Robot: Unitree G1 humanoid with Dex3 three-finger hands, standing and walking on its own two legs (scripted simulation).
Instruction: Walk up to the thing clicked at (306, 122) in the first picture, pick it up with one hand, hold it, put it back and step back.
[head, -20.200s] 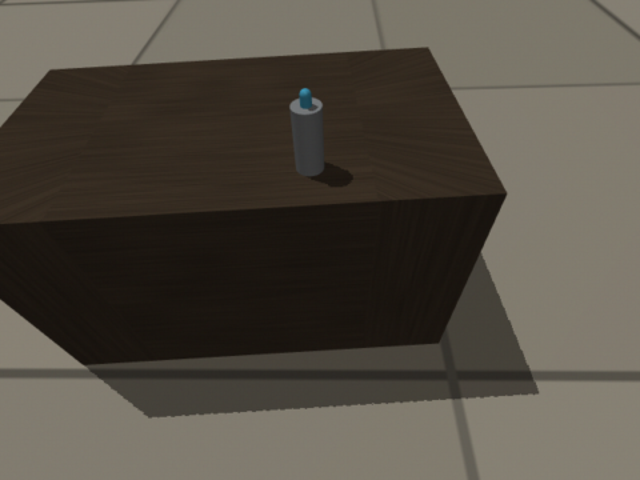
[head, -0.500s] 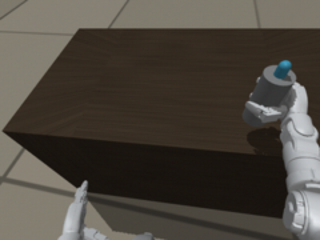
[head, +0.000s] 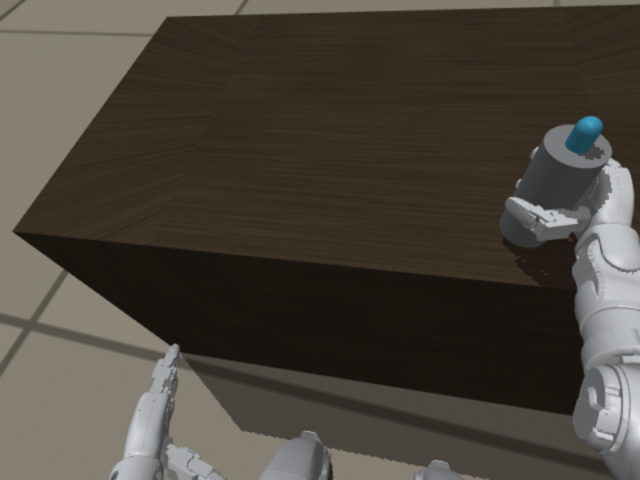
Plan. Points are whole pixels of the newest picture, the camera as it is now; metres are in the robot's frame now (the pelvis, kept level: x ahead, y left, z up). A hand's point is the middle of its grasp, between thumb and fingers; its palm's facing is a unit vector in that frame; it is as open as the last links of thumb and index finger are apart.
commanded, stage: lower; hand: right
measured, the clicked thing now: (553, 183) +0.47 -0.19 +0.09
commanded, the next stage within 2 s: loosen in 0.40 s
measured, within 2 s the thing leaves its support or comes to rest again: rests again in 0.24 s
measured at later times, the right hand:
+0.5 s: hand (540, 195) +0.48 -0.19 +0.05, palm faces +0.10 +0.99 +0.02, open 9.4 cm
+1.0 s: hand (541, 192) +0.49 -0.19 +0.05, palm faces +0.10 +0.99 +0.02, open 14.1 cm
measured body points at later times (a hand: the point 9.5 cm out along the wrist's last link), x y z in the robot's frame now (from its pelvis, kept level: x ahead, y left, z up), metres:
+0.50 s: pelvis +0.00 +0.00 -0.02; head +0.09 -0.03 +0.42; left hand +0.15 +0.26 -0.03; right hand +0.47 -0.24 +0.05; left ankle +0.05 +0.14 -0.69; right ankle +0.01 -0.13 -0.69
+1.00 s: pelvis +0.00 +0.00 -0.02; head +0.09 -0.03 +0.42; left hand +0.15 +0.26 -0.03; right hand +0.48 -0.24 +0.05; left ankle +0.05 +0.14 -0.69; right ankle +0.01 -0.13 -0.69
